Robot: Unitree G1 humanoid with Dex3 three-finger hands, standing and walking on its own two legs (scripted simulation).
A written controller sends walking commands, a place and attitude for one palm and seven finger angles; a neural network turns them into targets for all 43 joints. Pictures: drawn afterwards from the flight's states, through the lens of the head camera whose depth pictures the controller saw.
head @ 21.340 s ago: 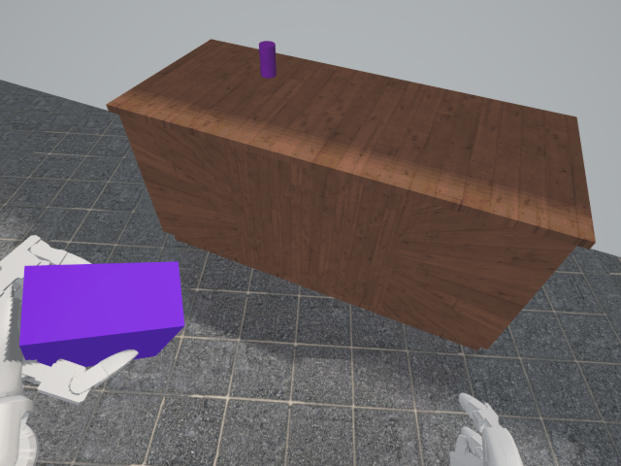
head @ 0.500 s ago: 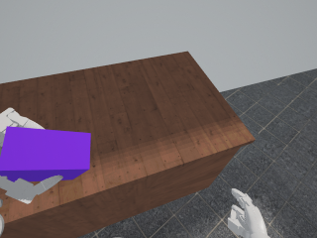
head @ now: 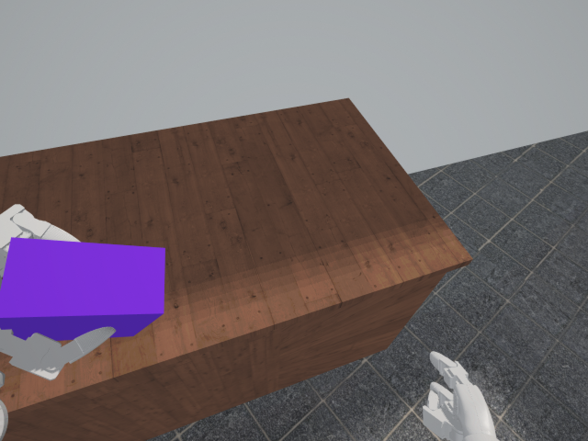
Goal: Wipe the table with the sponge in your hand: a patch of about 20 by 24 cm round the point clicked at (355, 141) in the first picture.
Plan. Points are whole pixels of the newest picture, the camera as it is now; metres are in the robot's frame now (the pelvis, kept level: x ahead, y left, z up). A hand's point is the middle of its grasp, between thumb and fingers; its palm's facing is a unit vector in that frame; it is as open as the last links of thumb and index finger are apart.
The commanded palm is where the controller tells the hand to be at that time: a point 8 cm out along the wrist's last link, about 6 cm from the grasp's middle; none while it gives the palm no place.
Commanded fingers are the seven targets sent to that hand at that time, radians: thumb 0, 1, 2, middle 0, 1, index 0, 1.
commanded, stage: come to a stop and stand still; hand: left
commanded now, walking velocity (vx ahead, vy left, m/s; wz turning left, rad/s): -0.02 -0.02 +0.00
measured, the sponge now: (106, 297) +0.23 +0.21 +0.14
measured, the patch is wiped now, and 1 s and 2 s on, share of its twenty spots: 0.00 0.00 0.00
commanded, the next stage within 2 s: look again from close up in 1.44 s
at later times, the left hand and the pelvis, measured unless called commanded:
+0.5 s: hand (13, 299) +0.20 +0.26 +0.19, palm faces +0.35 -0.84 -0.41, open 10.5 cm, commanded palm +0.13 +0.29 +0.18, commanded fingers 0.00 0.10 1.30 -1.20 -1.60 -1.20 -1.60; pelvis -0.04 +0.02 +0.00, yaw -3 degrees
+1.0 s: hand out of the picture +0.20 +0.28 +0.18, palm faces +0.31 -0.85 -0.42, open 10.5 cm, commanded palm +0.15 +0.32 +0.18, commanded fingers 0.00 0.10 1.30 -1.20 -1.60 -1.20 -1.60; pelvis -0.03 +0.05 +0.01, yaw -4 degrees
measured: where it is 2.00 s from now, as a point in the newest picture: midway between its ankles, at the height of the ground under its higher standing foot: outside the picture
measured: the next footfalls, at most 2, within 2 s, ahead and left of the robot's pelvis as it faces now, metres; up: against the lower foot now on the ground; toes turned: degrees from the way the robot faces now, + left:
right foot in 0.34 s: +0.01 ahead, -0.08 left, +0.00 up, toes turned -5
